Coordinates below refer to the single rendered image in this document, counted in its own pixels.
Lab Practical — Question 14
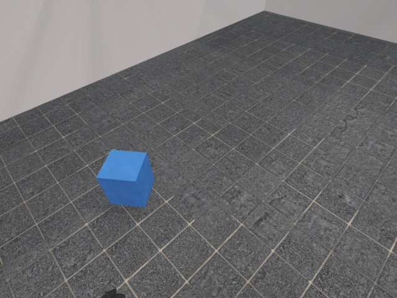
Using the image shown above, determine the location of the carton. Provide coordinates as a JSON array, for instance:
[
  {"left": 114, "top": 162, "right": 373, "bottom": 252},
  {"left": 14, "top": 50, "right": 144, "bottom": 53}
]
[{"left": 96, "top": 150, "right": 154, "bottom": 207}]

